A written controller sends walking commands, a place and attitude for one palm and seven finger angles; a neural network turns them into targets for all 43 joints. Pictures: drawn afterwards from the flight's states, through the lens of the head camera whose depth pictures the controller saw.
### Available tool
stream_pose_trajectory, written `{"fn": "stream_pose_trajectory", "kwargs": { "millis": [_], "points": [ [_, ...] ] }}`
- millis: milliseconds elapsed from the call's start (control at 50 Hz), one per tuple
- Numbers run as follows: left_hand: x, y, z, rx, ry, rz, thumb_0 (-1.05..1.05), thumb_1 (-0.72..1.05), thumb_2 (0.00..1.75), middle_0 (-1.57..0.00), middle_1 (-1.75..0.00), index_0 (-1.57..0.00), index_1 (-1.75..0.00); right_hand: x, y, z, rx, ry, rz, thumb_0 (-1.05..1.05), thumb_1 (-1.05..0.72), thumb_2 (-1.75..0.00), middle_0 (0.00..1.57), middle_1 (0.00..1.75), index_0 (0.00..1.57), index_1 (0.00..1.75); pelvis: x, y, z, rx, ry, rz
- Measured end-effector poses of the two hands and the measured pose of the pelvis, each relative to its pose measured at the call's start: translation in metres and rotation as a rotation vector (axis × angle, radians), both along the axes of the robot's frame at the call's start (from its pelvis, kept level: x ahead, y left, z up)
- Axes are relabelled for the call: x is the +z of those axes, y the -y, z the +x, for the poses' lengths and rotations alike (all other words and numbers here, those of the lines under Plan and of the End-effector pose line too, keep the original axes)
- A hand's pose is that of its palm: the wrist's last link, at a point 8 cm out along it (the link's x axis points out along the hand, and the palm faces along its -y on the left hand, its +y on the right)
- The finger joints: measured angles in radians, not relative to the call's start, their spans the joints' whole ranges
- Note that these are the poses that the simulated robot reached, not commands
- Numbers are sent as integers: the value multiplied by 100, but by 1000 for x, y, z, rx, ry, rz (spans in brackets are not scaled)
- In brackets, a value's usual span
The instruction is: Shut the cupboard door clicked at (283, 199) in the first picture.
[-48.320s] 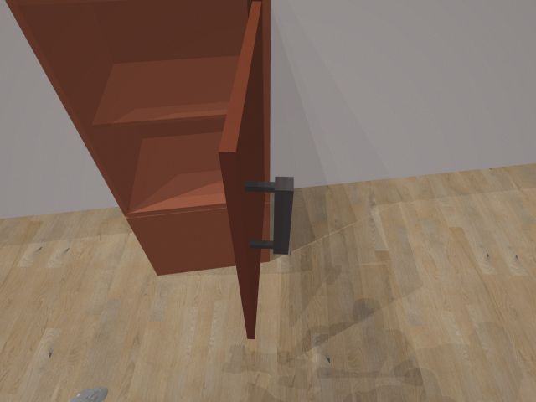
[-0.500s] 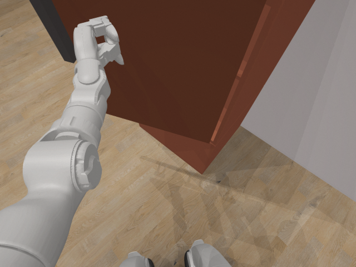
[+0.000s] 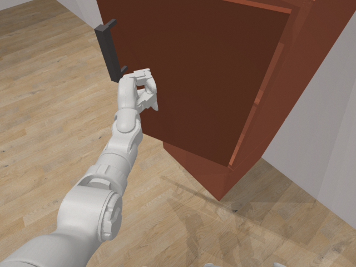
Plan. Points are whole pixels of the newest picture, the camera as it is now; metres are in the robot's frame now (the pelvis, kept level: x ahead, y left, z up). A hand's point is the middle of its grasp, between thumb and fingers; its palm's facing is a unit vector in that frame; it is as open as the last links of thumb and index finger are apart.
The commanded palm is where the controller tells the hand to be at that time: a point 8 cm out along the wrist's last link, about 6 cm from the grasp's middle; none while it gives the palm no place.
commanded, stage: draw the hand back to the body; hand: left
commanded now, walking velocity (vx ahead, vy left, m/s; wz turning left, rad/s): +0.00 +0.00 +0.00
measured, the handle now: (114, 52) +0.64 +0.14 +0.11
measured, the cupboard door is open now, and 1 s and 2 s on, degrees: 22 22 22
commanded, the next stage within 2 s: step back with the hand held close in 1.70 s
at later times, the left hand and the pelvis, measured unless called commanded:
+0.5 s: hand (115, 115) +0.40 +0.11 +0.13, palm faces +0.03 -1.00 -0.01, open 3.1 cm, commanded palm +0.35 +0.16 +0.15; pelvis +0.00 +0.00 +0.02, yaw -1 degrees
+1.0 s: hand (24, 179) +0.26 +0.22 +0.17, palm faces +0.26 -0.93 -0.28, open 3.8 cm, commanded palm +0.21 +0.26 +0.18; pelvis +0.00 +0.02 +0.04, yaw +1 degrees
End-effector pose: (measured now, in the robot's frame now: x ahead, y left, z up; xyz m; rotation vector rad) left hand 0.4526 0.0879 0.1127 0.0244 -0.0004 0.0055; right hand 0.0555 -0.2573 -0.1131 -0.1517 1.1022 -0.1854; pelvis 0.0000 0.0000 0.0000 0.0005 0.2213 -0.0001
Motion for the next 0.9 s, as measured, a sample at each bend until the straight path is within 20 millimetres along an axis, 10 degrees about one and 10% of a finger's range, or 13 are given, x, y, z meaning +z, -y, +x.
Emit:
{"fn": "stream_pose_trajectory", "kwargs": {
  "millis": [220, 400, 740, 900],
  "points": [
    [15, -11, 4, 11, 15, -9, 2, 90, 90, -130, -150, -130, -150, -5, -14, -17, -14, -11, 37, 0, -90, -90, 20, 30, 20, 29, 0, 0, -7, -8, -3, 4],
    [12, -53, -43, 22, 56, -9, 2, 90, 90, -130, -150, -129, -150, 2, -11, -32, -65, -27, 47, 1, -90, -90, 20, 30, 20, 29, 10, -2, 1, -35, 65, 4],
    [52, -117, -154, 35, 105, 133, 2, 90, 90, -120, -139, -119, -138, 69, -36, 122, 94, 415, 8, 1, -90, -90, 19, 30, 20, 29, 27, -9, -1, -4, 220, 1],
    [53, -156, -206, 161, 70, 219, 2, 89, 90, -101, -118, -101, -118, 84, -69, 151, 193, 443, 28, 1, -90, -90, 20, 30, 20, 29, 34, -13, 2, 15, 268, -2]
  ]
}}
